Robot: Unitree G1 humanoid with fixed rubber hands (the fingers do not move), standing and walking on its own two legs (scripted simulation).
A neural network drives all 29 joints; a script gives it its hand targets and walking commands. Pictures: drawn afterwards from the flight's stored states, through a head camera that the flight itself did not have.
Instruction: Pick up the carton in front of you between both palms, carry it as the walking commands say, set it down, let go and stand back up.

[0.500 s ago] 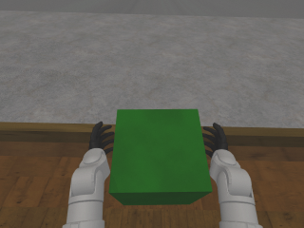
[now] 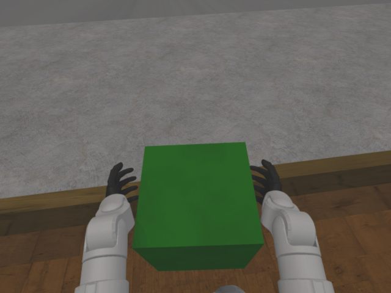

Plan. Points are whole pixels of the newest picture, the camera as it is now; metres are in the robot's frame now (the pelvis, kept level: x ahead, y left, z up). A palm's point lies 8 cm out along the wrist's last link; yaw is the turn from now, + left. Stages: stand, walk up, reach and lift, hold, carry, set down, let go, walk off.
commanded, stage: carry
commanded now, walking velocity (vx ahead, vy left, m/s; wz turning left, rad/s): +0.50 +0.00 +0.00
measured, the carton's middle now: (198, 212) +0.31 -0.03 +0.00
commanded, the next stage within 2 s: none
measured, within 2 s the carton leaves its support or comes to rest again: neither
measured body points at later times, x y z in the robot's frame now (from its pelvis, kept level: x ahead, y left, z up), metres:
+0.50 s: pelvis +0.41 -0.04 -0.19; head +0.42 -0.04 +0.26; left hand +0.72 +0.13 -0.15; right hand +0.73 -0.19 -0.17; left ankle +0.56 +0.08 -0.86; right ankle +0.30 -0.09 -0.85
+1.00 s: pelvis +0.84 -0.05 -0.44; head +0.83 -0.04 +0.01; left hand +1.16 +0.13 -0.38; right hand +1.17 -0.19 -0.37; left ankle +0.69 +0.03 -0.96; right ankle +0.91 -0.11 -1.15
